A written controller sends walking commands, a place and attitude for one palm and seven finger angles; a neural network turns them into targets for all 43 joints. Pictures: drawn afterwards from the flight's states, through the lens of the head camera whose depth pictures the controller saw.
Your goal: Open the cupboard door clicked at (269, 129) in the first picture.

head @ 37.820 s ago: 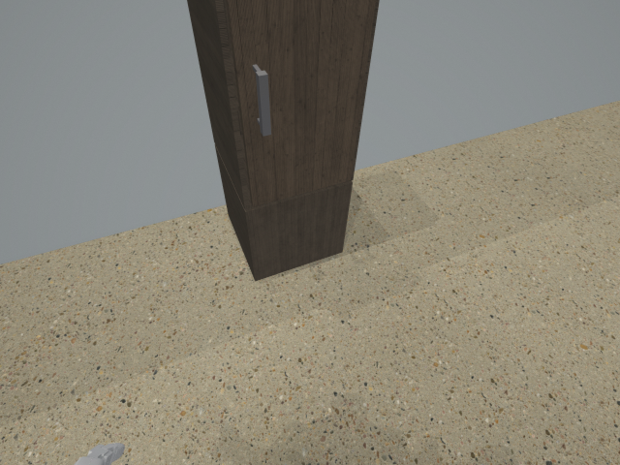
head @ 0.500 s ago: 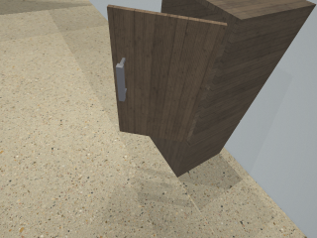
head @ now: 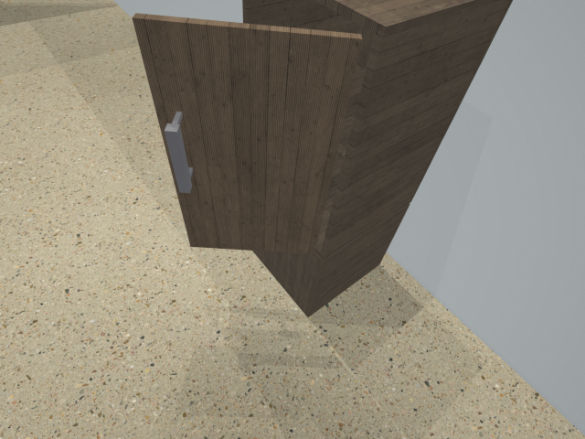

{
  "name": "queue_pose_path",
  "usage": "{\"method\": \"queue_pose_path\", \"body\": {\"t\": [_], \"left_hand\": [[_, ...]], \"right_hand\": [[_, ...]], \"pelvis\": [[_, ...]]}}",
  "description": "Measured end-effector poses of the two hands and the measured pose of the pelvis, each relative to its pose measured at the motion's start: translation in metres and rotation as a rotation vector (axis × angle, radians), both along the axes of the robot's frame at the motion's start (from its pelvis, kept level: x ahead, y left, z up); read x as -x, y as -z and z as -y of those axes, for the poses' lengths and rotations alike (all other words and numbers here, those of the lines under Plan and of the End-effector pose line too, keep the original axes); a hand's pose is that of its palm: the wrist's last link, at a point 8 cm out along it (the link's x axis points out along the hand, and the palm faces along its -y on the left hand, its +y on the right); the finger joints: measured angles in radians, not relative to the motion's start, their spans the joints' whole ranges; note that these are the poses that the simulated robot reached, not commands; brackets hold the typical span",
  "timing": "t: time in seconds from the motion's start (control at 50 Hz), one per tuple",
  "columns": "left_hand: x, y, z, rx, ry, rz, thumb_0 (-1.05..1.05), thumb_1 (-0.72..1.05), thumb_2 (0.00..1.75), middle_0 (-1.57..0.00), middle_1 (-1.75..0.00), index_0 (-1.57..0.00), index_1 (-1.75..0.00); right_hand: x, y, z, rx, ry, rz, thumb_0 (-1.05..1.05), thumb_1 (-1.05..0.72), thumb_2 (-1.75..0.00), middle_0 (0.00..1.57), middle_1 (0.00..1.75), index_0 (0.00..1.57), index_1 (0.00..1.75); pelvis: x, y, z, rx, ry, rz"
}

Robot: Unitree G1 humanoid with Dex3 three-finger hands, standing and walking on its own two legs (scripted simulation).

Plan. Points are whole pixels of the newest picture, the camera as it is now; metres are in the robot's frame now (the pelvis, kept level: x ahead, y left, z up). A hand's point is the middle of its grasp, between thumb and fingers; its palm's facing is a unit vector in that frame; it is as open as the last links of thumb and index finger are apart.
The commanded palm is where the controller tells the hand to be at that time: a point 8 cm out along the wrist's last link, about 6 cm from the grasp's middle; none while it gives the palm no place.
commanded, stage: come to a stop and stand still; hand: left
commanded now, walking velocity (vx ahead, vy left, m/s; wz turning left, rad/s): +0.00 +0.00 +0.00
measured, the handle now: (182, 153) +0.60 +0.23 +0.01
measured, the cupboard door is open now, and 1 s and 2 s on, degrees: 51 51 51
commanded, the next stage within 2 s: look again from close up in 0.66 s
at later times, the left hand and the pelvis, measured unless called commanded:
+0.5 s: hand out of the picture +0.04 +0.19 -0.17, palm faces +0.04 -0.96 -0.28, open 7.4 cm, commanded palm none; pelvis -0.02 -0.04 -0.01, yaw +2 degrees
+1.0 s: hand out of the picture -0.03 +0.16 -0.18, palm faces +0.02 -0.98 -0.21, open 7.4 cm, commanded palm none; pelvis -0.03 -0.03 +0.00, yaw +2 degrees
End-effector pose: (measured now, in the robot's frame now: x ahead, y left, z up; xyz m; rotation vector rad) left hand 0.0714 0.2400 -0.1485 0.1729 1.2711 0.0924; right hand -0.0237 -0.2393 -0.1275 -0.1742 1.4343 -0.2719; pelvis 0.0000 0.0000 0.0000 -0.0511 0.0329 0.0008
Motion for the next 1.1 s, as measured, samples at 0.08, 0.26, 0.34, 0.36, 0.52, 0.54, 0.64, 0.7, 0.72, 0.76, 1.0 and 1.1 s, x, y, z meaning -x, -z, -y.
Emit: {"method": "queue_pose_path", "body": {"t": [0.08, 0.26, 0.34, 0.36, 0.52, 0.54, 0.64, 0.7, 0.72, 0.76, 1.0, 1.1], "left_hand": [[0.003, 0.005, 0.009, -0.046, 0.034, 0.054, 0.00, 0.91, 0.90, -0.20, -0.30, -0.19, -0.30], [0.004, 0.011, 0.005, -0.069, -0.016, 0.128, 0.00, 0.91, 0.90, -0.20, -0.30, -0.20, -0.30], [0.009, 0.003, 0.005, -0.076, -0.022, 0.144, 0.00, 0.91, 0.90, -0.20, -0.30, -0.20, -0.30], [0.012, 0.000, 0.005, -0.078, -0.022, 0.145, 0.00, 0.91, 0.90, -0.20, -0.30, -0.20, -0.30], [0.052, -0.010, 0.004, -0.101, -0.045, 0.090, 0.00, 0.91, 0.90, -0.20, -0.30, -0.20, -0.30], [0.057, -0.010, 0.005, -0.102, -0.050, 0.079, 0.00, 0.91, 0.90, -0.20, -0.30, -0.20, -0.30], [0.082, -0.008, 0.008, -0.100, -0.069, 0.021, 0.00, 0.91, 0.90, -0.20, -0.30, -0.20, -0.30], [0.094, -0.007, 0.011, -0.092, -0.077, -0.015, 0.00, 0.91, 0.90, -0.20, -0.30, -0.20, -0.30], [0.097, -0.006, 0.013, -0.089, -0.079, -0.025, 0.00, 0.91, 0.90, -0.20, -0.30, -0.20, -0.30], [0.103, -0.004, 0.015, -0.081, -0.081, -0.045, 0.00, 0.91, 0.90, -0.20, -0.30, -0.20, -0.30], [0.111, 0.004, 0.028, -0.029, -0.070, -0.094, 0.00, 0.91, 0.90, -0.20, -0.30, -0.20, -0.30], [0.110, 0.006, 0.028, -0.020, -0.067, -0.089, 0.00, 0.91, 0.90, -0.20, -0.30, -0.20, -0.30]], "right_hand": [[0.007, 0.018, 0.028, -0.003, -0.004, 0.011, 0.01, -0.90, -0.90, 0.21, 0.30, 0.20, 0.30], [-0.050, 0.009, 0.064, 0.086, -0.098, 0.178, 0.01, -0.91, -0.90, 0.20, 0.30, 0.20, 0.30], [-0.085, -0.003, 0.069, 0.094, -0.151, 0.280, 0.01, -0.91, -0.90, 0.20, 0.30, 0.20, 0.30], [-0.093, -0.006, 0.069, 0.090, -0.162, 0.301, 0.01, -0.91, -0.90, 0.20, 0.30, 0.20, 0.30], [-0.127, -0.015, 0.061, 0.040, -0.232, 0.387, 0.01, -0.91, -0.90, 0.20, 0.30, 0.20, 0.30], [-0.127, -0.014, 0.060, 0.033, -0.235, 0.385, 0.01, -0.91, -0.90, 0.20, 0.30, 0.20, 0.30], [-0.115, -0.008, 0.057, 0.011, -0.237, 0.336, 0.01, -0.91, -0.90, 0.21, 0.30, 0.20, 0.30], [-0.101, -0.003, 0.057, 0.004, -0.226, 0.288, 0.01, -0.91, -0.90, 0.21, 0.30, 0.20, 0.30], [-0.096, -0.002, 0.057, 0.002, -0.221, 0.270, 0.01, -0.91, -0.90, 0.21, 0.30, 0.20, 0.30], [-0.084, 0.001, 0.057, 0.001, -0.209, 0.234, 0.01, -0.91, -0.90, 0.21, 0.30, 0.20, 0.30], [-0.024, 0.007, 0.046, -0.005, -0.130, 0.087, 0.01, -0.91, -0.90, 0.20, 0.30, 0.20, 0.30], [-0.013, 0.009, 0.036, -0.018, -0.110, 0.072, 0.01, -0.91, -0.90, 0.20, 0.30, 0.20, 0.30]], "pelvis": [[0.010, 0.017, 0.018, -0.044, 0.011, -0.009], [0.011, 0.026, 0.027, -0.015, -0.024, 0.056], [0.015, 0.021, 0.030, -0.019, -0.019, 0.068], [0.016, 0.019, 0.031, -0.019, -0.021, 0.069], [0.022, 0.011, 0.038, -0.029, -0.033, 0.072], [0.022, 0.011, 0.039, -0.030, -0.033, 0.073], [0.023, 0.008, 0.040, -0.032, -0.037, 0.077], [0.023, 0.007, 0.040, -0.032, -0.038, 0.079], [0.023, 0.007, 0.040, -0.032, -0.039, 0.079], [0.023, 0.007, 0.039, -0.032, -0.039, 0.079], [0.026, 0.005, 0.031, -0.031, -0.032, 0.085], [0.028, 0.005, 0.026, -0.032, -0.030, 0.084]]}}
